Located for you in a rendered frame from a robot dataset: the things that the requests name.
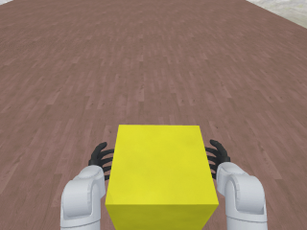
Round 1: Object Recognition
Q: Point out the carton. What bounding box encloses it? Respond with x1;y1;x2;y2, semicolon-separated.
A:
105;125;219;230

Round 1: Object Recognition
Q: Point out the right robot forearm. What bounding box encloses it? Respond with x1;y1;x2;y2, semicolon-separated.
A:
216;162;268;230

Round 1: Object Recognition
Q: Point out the robot right hand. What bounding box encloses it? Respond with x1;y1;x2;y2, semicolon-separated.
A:
204;139;231;180

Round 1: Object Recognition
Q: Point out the robot left hand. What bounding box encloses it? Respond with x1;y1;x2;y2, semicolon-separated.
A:
88;142;115;181

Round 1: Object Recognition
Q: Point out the left robot forearm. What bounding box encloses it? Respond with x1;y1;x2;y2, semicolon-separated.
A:
59;165;106;230

